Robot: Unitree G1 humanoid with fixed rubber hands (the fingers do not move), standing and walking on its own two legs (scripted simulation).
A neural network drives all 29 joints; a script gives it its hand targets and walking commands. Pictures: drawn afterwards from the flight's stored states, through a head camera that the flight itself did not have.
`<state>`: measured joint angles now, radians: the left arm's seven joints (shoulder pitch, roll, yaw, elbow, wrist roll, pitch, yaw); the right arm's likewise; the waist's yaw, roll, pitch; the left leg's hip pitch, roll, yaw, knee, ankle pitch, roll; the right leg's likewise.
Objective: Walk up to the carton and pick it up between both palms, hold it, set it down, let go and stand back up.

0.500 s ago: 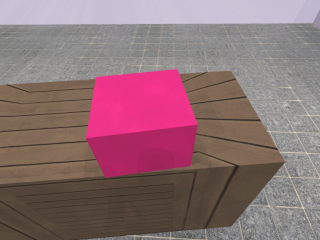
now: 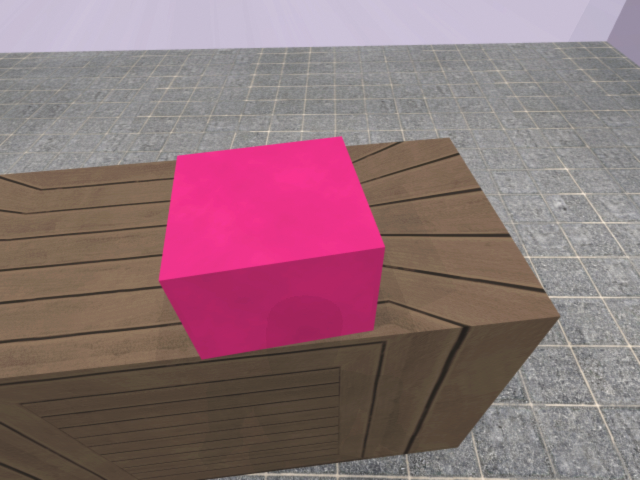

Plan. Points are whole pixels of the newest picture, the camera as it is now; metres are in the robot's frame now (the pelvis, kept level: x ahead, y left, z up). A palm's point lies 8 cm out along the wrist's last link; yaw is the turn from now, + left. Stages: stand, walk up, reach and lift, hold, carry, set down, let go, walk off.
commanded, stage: reach and lift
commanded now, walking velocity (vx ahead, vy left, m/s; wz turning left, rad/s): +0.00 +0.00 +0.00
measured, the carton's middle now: (275, 242) +0.45 +0.10 +0.04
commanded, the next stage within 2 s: none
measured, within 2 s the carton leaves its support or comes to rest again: neither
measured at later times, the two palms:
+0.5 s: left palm out of the picture +0.04 +0.27 -0.09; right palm out of the picture +0.11 -0.24 -0.09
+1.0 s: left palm out of the picture +0.09 +0.27 -0.02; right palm out of the picture +0.13 -0.23 -0.03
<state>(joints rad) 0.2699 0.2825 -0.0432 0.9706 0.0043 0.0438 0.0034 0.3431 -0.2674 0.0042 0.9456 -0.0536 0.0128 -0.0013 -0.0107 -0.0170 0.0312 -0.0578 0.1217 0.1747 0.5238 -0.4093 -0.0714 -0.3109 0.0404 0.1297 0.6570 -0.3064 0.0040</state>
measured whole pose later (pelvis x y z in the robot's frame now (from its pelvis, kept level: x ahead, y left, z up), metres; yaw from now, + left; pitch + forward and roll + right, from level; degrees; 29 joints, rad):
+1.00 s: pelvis -0.07 +0.00 +0.01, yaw +8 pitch -6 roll -1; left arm 0.14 0.23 0.09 0.37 -0.01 0.30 0.02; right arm 0.25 -0.23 -0.10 0.32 0.00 0.12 0.05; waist -0.03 0.04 0.07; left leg -0.13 0.10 0.02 0.50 -0.29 -0.02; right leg -0.18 0.01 -0.01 0.46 -0.19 0.00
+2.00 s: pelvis -0.04 +0.02 +0.02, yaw +7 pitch -2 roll +0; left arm 0.05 0.11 0.02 0.13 -0.10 0.17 0.14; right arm 0.03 -0.41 -0.11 0.36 0.32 -0.08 0.18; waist 0.02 0.01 0.01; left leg -0.05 0.07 0.07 0.30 -0.22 -0.04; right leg -0.14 -0.02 0.03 0.33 -0.15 0.02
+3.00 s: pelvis -0.03 +0.02 +0.02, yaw +8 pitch +9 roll -1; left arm -0.70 0.30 0.10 0.46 -0.19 0.46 0.07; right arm -0.78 -0.57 0.05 0.82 0.46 0.17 0.09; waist 0.02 0.01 -0.08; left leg -0.29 0.09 0.04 0.35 -0.22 -0.05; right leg -0.34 0.00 0.01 0.30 -0.12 0.02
